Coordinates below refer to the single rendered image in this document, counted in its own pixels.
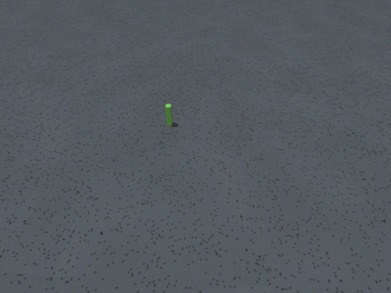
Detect can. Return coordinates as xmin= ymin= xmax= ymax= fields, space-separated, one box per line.
xmin=165 ymin=104 xmax=172 ymax=126

